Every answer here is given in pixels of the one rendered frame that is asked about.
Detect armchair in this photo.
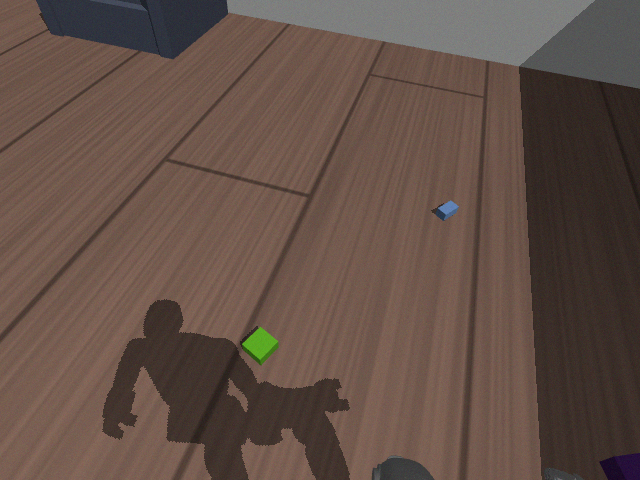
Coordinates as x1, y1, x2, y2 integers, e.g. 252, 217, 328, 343
36, 0, 228, 59

